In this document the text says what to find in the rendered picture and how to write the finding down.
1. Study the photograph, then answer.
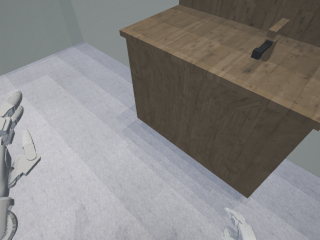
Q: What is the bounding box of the robot right hand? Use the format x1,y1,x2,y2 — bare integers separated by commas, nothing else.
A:
221,207,257,240

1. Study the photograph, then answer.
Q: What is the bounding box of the counter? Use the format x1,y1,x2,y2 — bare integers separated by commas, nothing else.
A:
119,0,320,199

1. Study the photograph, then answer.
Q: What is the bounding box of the tap lever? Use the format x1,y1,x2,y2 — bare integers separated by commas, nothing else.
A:
251,40,273,60

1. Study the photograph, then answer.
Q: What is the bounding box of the robot left hand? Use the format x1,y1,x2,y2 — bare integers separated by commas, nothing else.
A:
0,90,41,198

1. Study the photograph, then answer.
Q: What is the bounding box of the left robot forearm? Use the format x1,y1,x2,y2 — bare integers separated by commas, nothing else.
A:
0,197,18,240

